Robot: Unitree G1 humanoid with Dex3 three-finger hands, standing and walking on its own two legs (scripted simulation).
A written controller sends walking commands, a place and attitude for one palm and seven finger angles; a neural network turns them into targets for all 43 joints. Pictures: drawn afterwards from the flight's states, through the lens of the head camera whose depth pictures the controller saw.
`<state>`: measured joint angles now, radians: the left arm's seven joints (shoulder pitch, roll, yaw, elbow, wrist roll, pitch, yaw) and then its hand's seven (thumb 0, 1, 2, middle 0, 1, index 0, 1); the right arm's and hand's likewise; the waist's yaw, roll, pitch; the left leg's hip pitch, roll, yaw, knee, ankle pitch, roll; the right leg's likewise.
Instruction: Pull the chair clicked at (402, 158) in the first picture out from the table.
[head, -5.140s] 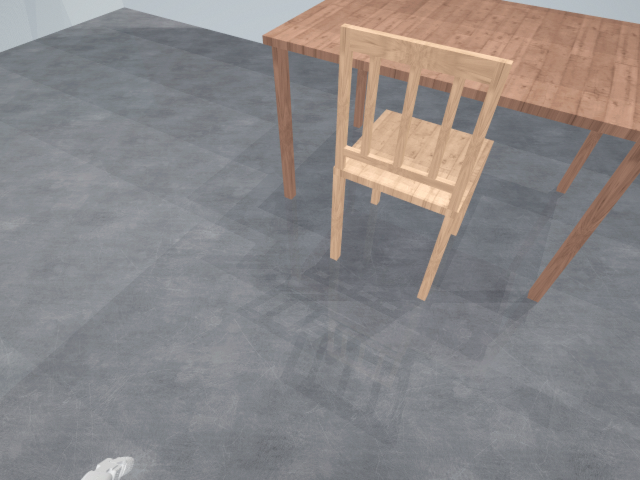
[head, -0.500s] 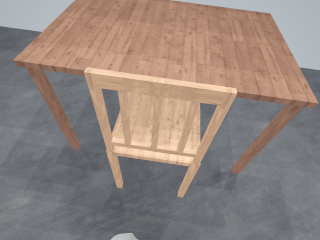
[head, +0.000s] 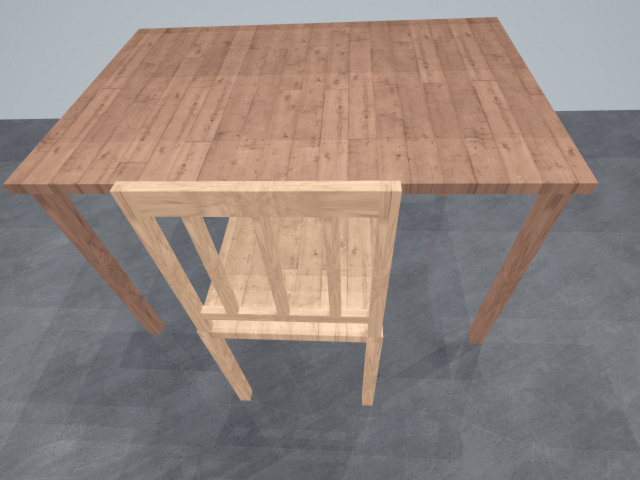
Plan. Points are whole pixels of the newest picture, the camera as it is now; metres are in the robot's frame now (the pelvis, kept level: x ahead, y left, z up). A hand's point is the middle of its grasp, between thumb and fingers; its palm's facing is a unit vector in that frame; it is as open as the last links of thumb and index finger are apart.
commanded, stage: come to a stop and stand still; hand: left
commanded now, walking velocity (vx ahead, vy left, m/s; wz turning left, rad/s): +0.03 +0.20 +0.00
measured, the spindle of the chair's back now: (273, 269) +0.46 +0.11 -0.07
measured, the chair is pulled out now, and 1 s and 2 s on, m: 0.00 0.00 0.00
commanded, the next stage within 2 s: look again from close up in 0.58 s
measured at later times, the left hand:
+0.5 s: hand out of the picture -0.05 +0.22 -0.18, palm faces +0.10 -0.98 -0.18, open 7.4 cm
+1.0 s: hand out of the picture +0.00 +0.18 -0.17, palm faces +0.05 -0.96 -0.26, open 7.3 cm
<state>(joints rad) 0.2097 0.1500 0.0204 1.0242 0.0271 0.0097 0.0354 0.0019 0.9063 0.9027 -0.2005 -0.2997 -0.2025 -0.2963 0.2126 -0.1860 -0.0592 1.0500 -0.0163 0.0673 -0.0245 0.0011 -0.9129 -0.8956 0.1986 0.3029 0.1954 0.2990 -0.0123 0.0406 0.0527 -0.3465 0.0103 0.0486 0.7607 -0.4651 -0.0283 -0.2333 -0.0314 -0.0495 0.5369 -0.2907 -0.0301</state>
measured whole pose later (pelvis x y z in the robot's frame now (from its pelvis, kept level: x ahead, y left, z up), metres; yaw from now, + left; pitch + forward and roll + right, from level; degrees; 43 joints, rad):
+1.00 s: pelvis -0.02 +0.00 +0.00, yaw +2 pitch -1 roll +0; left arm 0.26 0.13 0.00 1.10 0.01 -0.04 0.04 0.01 0.94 0.90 -0.20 -0.30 -0.20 -0.30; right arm 0.30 -0.15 0.00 1.09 -0.02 0.00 -0.04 0.01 -0.92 -0.90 0.20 0.30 0.19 0.30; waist -0.02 0.08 0.01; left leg -0.13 0.04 0.00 0.50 -0.36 -0.04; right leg -0.21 0.03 -0.06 0.54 -0.32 -0.05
